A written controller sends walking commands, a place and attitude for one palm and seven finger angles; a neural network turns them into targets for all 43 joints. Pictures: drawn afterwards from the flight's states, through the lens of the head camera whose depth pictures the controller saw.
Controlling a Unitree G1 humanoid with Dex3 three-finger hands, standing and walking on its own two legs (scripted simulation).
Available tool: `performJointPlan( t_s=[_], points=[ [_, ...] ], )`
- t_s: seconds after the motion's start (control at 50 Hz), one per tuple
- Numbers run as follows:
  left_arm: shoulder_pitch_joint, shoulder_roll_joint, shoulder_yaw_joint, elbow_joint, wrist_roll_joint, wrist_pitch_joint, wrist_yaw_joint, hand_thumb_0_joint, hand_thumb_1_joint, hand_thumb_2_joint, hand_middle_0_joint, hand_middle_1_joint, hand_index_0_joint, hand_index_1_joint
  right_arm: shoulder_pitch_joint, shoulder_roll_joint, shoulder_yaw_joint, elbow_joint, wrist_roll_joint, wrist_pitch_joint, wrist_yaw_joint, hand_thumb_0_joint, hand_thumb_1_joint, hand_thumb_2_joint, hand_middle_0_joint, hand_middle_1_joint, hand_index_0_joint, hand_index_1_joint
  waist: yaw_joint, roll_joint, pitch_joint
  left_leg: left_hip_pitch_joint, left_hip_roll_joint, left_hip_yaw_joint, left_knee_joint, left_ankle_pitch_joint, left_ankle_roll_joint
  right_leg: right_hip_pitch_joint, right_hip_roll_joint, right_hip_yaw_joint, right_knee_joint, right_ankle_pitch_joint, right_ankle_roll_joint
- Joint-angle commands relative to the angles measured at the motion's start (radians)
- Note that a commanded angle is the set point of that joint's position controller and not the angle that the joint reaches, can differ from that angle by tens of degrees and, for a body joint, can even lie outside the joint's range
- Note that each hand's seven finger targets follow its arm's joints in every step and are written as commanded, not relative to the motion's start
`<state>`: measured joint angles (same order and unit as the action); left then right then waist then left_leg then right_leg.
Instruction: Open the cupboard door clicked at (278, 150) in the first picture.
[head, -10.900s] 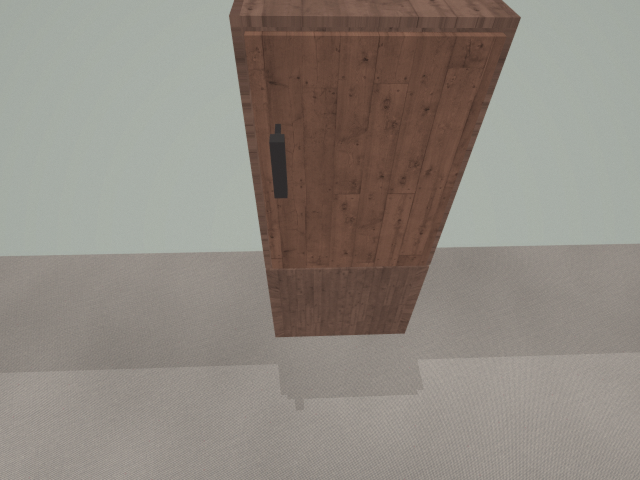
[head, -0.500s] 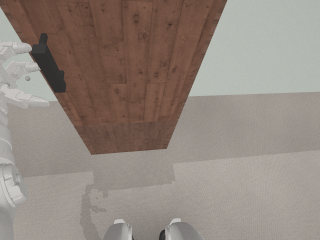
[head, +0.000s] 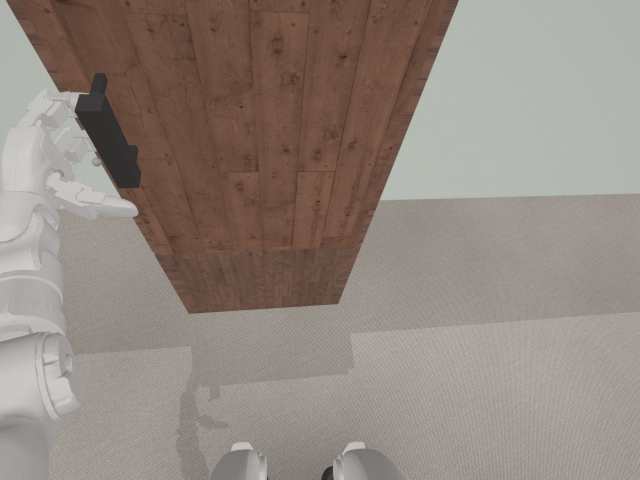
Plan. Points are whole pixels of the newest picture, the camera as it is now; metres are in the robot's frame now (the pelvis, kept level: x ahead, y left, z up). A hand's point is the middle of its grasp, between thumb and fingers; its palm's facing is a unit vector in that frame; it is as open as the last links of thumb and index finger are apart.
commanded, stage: slide the fingers in behind the handle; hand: left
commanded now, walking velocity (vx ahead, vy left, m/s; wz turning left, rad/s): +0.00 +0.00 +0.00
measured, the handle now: (115, 133) +0.52 +0.24 +0.08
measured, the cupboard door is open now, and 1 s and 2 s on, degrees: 0 0 1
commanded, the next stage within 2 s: close the thumb around the handle in 1.04 s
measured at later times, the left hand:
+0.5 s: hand (119, 164) +0.47 +0.22 +0.08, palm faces +0.06 -1.00 +0.00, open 13.9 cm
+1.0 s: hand (132, 164) +0.47 +0.21 +0.08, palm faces +0.06 -1.00 -0.01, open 14.0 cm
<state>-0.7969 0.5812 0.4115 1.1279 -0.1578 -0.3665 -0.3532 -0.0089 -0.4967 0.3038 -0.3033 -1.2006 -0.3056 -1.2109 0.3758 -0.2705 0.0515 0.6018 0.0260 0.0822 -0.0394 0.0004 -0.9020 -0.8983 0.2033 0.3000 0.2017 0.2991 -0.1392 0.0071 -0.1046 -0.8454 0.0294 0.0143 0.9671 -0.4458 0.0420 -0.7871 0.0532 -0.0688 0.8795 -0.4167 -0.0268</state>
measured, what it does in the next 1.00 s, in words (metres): stands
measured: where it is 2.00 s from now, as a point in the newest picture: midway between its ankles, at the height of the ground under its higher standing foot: outside the picture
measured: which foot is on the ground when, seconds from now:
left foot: down 0.00-1.00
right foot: down 0.00-1.00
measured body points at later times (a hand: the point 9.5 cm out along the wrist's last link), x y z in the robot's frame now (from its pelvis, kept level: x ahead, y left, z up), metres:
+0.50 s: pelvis +0.00 +0.00 +0.00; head +0.11 +0.02 +0.44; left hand +0.47 +0.28 +0.08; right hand +0.02 -0.27 -0.11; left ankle +0.00 +0.09 -0.68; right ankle +0.00 -0.11 -0.68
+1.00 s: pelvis +0.00 -0.01 +0.00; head +0.10 +0.02 +0.44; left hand +0.47 +0.26 +0.08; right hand +0.03 -0.27 -0.11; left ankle +0.00 +0.09 -0.68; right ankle +0.00 -0.11 -0.68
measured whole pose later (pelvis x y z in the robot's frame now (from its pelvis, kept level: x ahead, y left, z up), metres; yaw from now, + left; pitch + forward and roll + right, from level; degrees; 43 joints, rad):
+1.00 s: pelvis +0.00 -0.01 +0.00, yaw +0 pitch +18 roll -3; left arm -0.79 0.49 0.36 1.12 -0.14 -0.39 -0.24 -0.01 -0.50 0.30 -0.30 -1.20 -0.30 -1.21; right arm 0.38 -0.26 0.04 0.62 0.02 0.07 -0.02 0.00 -0.90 -0.90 0.20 0.30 0.20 0.30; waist -0.14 0.01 -0.11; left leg -0.83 0.03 0.01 0.97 -0.44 0.03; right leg -0.78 0.05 -0.07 0.89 -0.42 -0.03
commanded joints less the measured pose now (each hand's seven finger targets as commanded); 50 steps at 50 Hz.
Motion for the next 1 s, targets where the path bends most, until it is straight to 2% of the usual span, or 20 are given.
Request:
performJointPlan(
  t_s=[0.0,0.06,0.12,0.14,0.2,0.3,0.34,0.36,0.38,0.5,0.54,0.58,0.62,0.66,0.7,0.78,0.8,0.82,0.86,0.98],
  points=[
    [-0.402,0.259,0.038,-0.213,-0.017,-0.062,0.005,0.000,-0.500,0.300,-0.300,-1.200,-0.300,-1.200,0.144,-0.188,-0.074,-0.061,-0.006,-0.020,-0.009,0.000,-0.900,-0.900,0.200,0.300,0.200,0.300,0.004,0.151,-0.428,0.376,-0.001,-0.075,-0.101,0.429,-0.012,0.117,0.007,0.042,-0.077,0.321,0.003],
    [-0.379,0.243,0.035,-0.208,-0.013,-0.061,0.018,0.000,-0.500,0.300,-0.300,-1.200,-0.300,-1.200,0.140,-0.183,-0.074,-0.065,-0.004,-0.019,-0.006,0.000,-0.900,-0.900,0.200,0.300,0.200,0.300,0.006,0.113,-0.403,0.343,-0.003,-0.066,-0.103,0.410,-0.009,0.135,0.006,0.045,-0.081,0.326,0.006],
    [-0.385,0.251,0.043,-0.233,-0.012,-0.072,0.029,0.000,-0.500,0.300,-0.300,-1.200,-0.300,-1.200,0.140,-0.182,-0.077,-0.066,-0.004,-0.019,-0.005,0.000,-0.900,-0.900,0.200,0.300,0.200,0.300,0.009,0.132,-0.425,0.363,-0.002,-0.066,-0.099,0.427,-0.010,0.135,0.007,0.048,-0.076,0.337,0.005],
    [-0.397,0.217,0.014,-0.241,-0.012,-0.073,0.029,0.000,-0.500,0.300,-0.300,-1.200,-0.300,-1.200,0.135,-0.178,-0.075,-0.066,-0.004,-0.021,-0.003,0.000,-0.900,-0.900,0.200,0.300,0.200,0.300,0.001,0.147,-0.420,0.366,-0.003,-0.063,-0.100,0.421,-0.010,0.128,0.005,0.048,-0.079,0.334,0.006],
    [-0.415,0.242,0.033,-0.226,-0.009,-0.077,0.037,0.000,-0.500,0.300,-0.300,-1.200,-0.300,-1.200,0.137,-0.183,-0.075,-0.060,-0.004,-0.022,-0.004,0.000,-0.900,-0.900,0.200,0.300,0.200,0.300,0.000,0.129,-0.409,0.342,-0.004,-0.067,-0.102,0.386,-0.010,0.134,0.007,0.049,-0.078,0.314,0.005],
    [-0.420,0.214,0.014,-0.214,-0.005,-0.078,0.046,0.000,-0.500,0.300,-0.300,-1.200,-0.300,-1.200,0.143,-0.180,-0.076,-0.054,-0.005,-0.026,-0.003,0.000,-0.900,-0.900,0.200,0.300,0.200,0.300,-0.004,0.123,-0.413,0.348,-0.005,-0.071,-0.101,0.384,-0.009,0.126,0.006,0.048,-0.078,0.309,0.005],
    [-0.454,0.150,-0.044,-0.236,-0.001,-0.080,0.046,0.000,-0.500,0.300,-0.300,-1.200,-0.300,-1.200,0.139,-0.175,-0.077,-0.047,-0.005,-0.028,-0.001,0.000,-0.900,-0.900,0.200,0.300,0.200,0.300,-0.022,0.163,-0.411,0.384,-0.002,-0.074,-0.100,0.390,-0.012,0.084,0.006,0.045,-0.080,0.297,0.004],
    [-0.441,0.151,-0.034,-0.221,-0.002,-0.078,0.051,0.000,-0.500,0.300,-0.300,-1.200,-0.300,-1.200,0.145,-0.177,-0.079,-0.043,-0.007,-0.028,0.000,0.000,-0.900,-0.900,0.200,0.300,0.200,0.300,-0.014,0.152,-0.403,0.386,-0.001,-0.082,-0.101,0.392,-0.015,0.077,0.007,0.039,-0.079,0.287,0.001],
    [-0.462,0.129,-0.051,-0.231,-0.007,-0.082,0.054,0.000,-0.500,0.300,-0.300,-1.200,-0.300,-1.200,0.148,-0.176,-0.080,-0.040,-0.009,-0.031,0.001,0.000,-0.900,-0.900,0.200,0.300,0.200,0.300,-0.027,0.149,-0.402,0.400,0.000,-0.088,-0.098,0.412,-0.014,0.066,0.009,0.036,-0.077,0.294,0.000],
    [-0.461,0.140,-0.034,-0.240,-0.003,-0.085,0.073,0.000,-0.500,0.300,-0.300,-1.200,-0.300,-1.200,0.148,-0.176,-0.083,-0.032,-0.010,-0.034,0.006,0.000,-0.900,-0.900,0.200,0.300,0.200,0.300,-0.015,0.135,-0.436,0.384,-0.005,-0.079,-0.093,0.411,-0.012,0.099,0.007,0.042,-0.074,0.316,0.003],
    [-0.477,0.109,-0.061,-0.240,0.003,-0.085,0.079,0.000,-0.500,0.300,-0.300,-1.200,-0.300,-1.200,0.143,-0.170,-0.080,-0.030,-0.011,-0.035,0.009,0.000,-0.900,-0.900,0.200,0.300,0.200,0.300,-0.024,0.148,-0.416,0.383,-0.005,-0.078,-0.094,0.398,-0.012,0.088,0.007,0.043,-0.076,0.308,0.004],
    [-0.463,0.121,-0.046,-0.249,0.004,-0.094,0.089,0.000,-0.500,0.300,-0.300,-1.200,-0.300,-1.200,0.148,-0.173,-0.084,-0.031,-0.012,-0.034,0.009,0.000,-0.900,-0.900,0.200,0.300,0.200,0.300,-0.019,0.131,-0.431,0.398,-0.004,-0.087,-0.092,0.427,-0.013,0.088,0.008,0.037,-0.070,0.317,0.000],
    [-0.476,0.075,-0.085,-0.241,0.006,-0.092,0.092,0.000,-0.500,0.300,-0.300,-1.200,-0.300,-1.200,0.139,-0.168,-0.083,-0.029,-0.010,-0.036,0.012,0.000,-0.900,-0.900,0.200,0.300,0.200,0.300,-0.025,0.156,-0.415,0.405,-0.002,-0.088,-0.094,0.403,-0.019,0.060,0.006,0.035,-0.073,0.293,0.001],
    [-0.472,0.115,-0.044,-0.215,0.001,-0.086,0.103,0.000,-0.500,0.300,-0.300,-1.200,-0.300,-1.200,0.142,-0.175,-0.084,-0.026,-0.010,-0.037,0.011,0.000,-0.900,-0.900,0.200,0.300,0.200,0.300,-0.023,0.113,-0.393,0.372,-0.004,-0.084,-0.099,0.368,-0.014,0.075,0.008,0.039,-0.080,0.280,0.002],
    [-0.475,0.163,-0.013,-0.229,0.012,-0.094,0.112,0.000,-0.500,0.300,-0.300,-1.200,-0.300,-1.200,0.140,-0.175,-0.079,-0.034,-0.013,-0.038,0.011,0.000,-0.900,-0.900,0.200,0.300,0.200,0.300,-0.006,0.145,-0.427,0.364,-0.010,-0.078,-0.097,0.386,-0.013,0.110,0.005,0.046,-0.070,0.305,0.002],
    [-0.453,0.128,-0.035,-0.242,0.010,-0.103,0.103,0.000,-0.500,0.300,-0.300,-1.200,-0.300,-1.200,0.137,-0.166,-0.078,-0.043,-0.012,-0.037,0.013,0.000,-0.900,-0.900,0.200,0.300,0.200,0.300,-0.010,0.139,-0.424,0.373,-0.009,-0.072,-0.092,0.416,-0.011,0.125,0.007,0.046,-0.071,0.337,0.001],
    [-0.430,0.156,-0.009,-0.229,0.007,-0.102,0.101,0.000,-0.500,0.300,-0.300,-1.200,-0.300,-1.200,0.135,-0.170,-0.080,-0.043,-0.009,-0.034,0.011,0.000,-0.900,-0.900,0.200,0.300,0.200,0.300,0.000,0.118,-0.430,0.357,-0.009,-0.068,-0.093,0.401,-0.011,0.140,0.007,0.050,-0.072,0.335,0.003],
    [-0.427,0.145,-0.019,-0.227,0.001,-0.099,0.098,0.000,-0.500,0.300,-0.300,-1.200,-0.300,-1.200,0.133,-0.170,-0.077,-0.047,-0.008,-0.034,0.010,0.000,-0.900,-0.900,0.200,0.300,0.200,0.300,-0.004,0.109,-0.424,0.347,-0.010,-0.068,-0.097,0.394,-0.010,0.143,0.007,0.050,-0.073,0.336,0.004],
    [-0.430,0.150,-0.018,-0.221,0.001,-0.095,0.094,0.000,-0.500,0.300,-0.300,-1.200,-0.300,-1.200,0.131,-0.170,-0.077,-0.047,-0.007,-0.034,0.008,0.000,-0.900,-0.900,0.200,0.300,0.200,0.300,-0.004,0.110,-0.401,0.329,-0.011,-0.064,-0.101,0.373,-0.009,0.148,0.005,0.052,-0.078,0.328,0.005],
    [-0.441,0.121,-0.036,-0.249,0.001,-0.110,0.100,0.000,-0.500,0.300,-0.300,-1.200,-0.300,-1.200,0.135,-0.170,-0.082,-0.046,-0.010,-0.037,0.010,0.000,-0.900,-0.900,0.200,0.300,0.200,0.300,-0.004,0.127,-0.428,0.376,-0.008,-0.076,-0.098,0.404,-0.012,0.123,0.007,0.046,-0.069,0.324,0.000]
  ],
)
